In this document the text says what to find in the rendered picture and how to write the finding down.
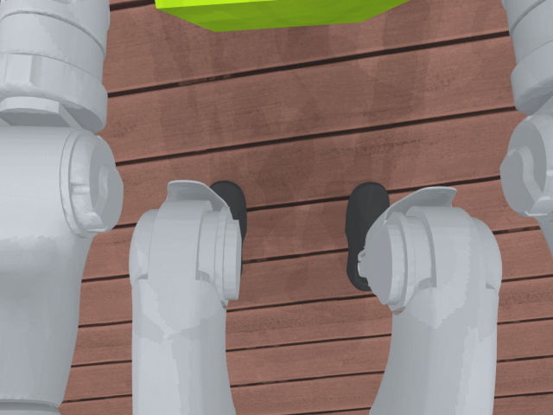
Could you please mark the left robot upper arm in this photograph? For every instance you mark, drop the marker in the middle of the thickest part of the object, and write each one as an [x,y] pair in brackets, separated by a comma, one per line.
[59,187]

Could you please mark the robot left forearm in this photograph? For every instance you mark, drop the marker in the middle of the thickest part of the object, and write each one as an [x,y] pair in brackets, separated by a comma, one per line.
[51,63]

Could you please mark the robot left shin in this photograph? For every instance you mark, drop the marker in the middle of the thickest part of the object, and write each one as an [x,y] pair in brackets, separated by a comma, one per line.
[141,238]

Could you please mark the robot right forearm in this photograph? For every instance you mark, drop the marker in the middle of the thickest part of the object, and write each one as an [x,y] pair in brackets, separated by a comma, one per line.
[530,24]

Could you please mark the right robot upper arm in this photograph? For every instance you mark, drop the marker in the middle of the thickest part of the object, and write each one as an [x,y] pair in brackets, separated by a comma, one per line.
[526,172]

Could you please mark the robot right foot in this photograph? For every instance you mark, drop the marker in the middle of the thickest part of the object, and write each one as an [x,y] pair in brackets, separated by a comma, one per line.
[366,203]

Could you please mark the carton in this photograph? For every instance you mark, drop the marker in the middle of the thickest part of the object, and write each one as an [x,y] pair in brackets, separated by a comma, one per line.
[230,15]

